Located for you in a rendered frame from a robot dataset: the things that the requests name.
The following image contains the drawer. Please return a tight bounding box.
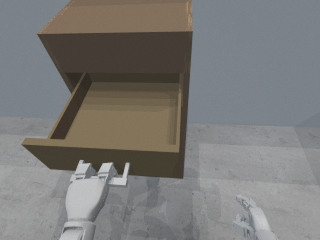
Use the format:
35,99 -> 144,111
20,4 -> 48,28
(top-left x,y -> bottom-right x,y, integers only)
21,72 -> 183,178

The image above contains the right robot forearm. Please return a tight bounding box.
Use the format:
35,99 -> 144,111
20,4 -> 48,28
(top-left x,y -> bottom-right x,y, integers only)
253,229 -> 279,240

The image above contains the left robot forearm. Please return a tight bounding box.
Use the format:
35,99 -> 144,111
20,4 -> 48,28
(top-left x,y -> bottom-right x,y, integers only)
59,219 -> 96,240

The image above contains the right robot hand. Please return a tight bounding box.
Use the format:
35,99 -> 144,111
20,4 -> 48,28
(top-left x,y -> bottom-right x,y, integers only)
233,194 -> 272,240

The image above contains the handle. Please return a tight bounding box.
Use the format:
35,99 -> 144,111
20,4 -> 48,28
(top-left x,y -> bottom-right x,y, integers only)
70,160 -> 130,188

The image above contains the left robot hand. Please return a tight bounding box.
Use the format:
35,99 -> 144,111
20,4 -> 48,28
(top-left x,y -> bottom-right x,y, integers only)
65,162 -> 119,222

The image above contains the cabinet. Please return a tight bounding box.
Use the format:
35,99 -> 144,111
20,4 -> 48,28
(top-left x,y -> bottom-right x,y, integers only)
37,0 -> 193,179

